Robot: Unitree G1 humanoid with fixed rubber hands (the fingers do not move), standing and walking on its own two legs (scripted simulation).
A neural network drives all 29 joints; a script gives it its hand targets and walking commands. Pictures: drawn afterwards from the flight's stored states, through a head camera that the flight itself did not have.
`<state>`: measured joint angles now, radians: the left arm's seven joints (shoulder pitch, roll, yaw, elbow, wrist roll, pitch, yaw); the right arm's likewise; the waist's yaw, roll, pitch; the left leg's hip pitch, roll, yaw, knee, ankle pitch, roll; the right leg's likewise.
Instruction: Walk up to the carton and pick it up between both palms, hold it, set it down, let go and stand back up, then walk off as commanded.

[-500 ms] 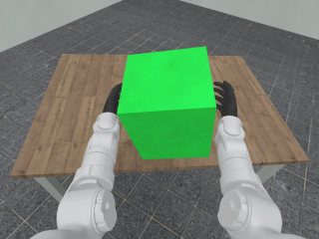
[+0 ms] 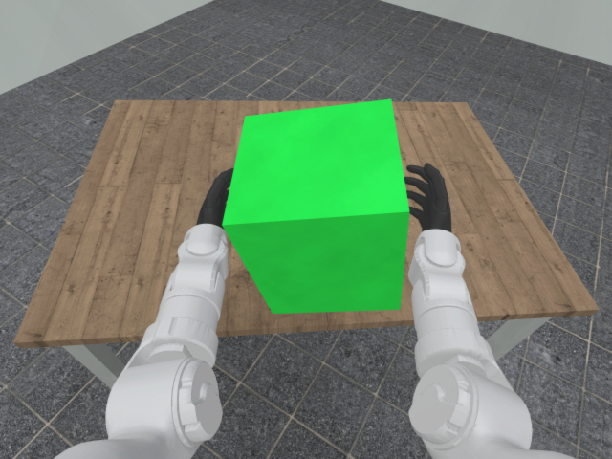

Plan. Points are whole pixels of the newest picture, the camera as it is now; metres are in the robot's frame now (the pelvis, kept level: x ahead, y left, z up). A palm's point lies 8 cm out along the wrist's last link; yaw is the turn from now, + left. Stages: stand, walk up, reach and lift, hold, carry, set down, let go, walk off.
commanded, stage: set down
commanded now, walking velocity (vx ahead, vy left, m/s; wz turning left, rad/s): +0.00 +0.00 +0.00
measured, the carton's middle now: (326, 217) +0.45 -0.02 +0.05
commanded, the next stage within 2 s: none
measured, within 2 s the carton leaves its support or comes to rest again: rests again in 1.54 s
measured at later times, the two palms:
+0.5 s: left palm (215, 219) +0.43 +0.14 +0.06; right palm (424, 226) +0.41 -0.15 +0.08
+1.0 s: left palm (219, 218) +0.45 +0.14 +0.03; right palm (413, 230) +0.43 -0.15 +0.05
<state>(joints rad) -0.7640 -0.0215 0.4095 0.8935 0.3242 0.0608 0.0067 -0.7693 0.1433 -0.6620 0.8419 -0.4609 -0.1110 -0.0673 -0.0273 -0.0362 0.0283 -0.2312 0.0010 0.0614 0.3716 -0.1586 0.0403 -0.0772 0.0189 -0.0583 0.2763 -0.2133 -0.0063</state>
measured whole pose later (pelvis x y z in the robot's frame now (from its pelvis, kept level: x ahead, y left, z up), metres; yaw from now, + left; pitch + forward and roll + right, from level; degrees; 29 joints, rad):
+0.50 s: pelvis +0.02 +0.00 +0.00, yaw +0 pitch +2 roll -1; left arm -0.78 -0.01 0.44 0.95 0.32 0.02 -0.01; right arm -0.77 0.19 -0.74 0.84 -0.53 -0.12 -0.07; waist -0.03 -0.04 0.03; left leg -0.23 0.00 0.07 0.37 -0.18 0.04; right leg -0.08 0.01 -0.06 0.28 -0.23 0.00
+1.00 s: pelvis +0.04 +0.00 +0.00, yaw -1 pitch +7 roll -1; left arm -0.80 0.00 0.46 0.99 0.32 -0.06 -0.02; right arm -0.77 0.21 -0.80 0.84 -0.58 -0.18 -0.08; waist -0.03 -0.04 0.03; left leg -0.30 0.00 0.07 0.37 -0.20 0.04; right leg -0.18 0.01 -0.06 0.32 -0.24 0.01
